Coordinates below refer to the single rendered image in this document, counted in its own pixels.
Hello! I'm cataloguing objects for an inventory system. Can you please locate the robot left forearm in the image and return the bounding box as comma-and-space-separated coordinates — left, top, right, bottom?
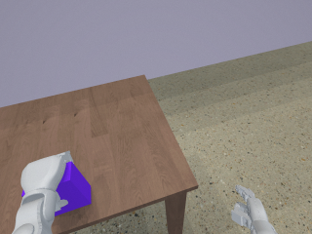
12, 188, 57, 234

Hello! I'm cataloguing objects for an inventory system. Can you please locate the robot right hand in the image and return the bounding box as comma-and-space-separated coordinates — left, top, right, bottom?
231, 184, 269, 230

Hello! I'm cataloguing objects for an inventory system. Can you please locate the robot right forearm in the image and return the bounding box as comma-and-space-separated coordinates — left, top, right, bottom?
251, 219, 278, 234

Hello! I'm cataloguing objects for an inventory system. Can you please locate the robot left hand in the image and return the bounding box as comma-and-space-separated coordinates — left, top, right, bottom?
20, 150, 74, 212

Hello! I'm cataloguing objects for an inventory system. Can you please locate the sponge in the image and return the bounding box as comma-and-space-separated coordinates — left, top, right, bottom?
21, 161, 92, 216

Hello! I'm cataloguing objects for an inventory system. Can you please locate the table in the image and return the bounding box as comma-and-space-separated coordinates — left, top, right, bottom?
0, 74, 199, 234

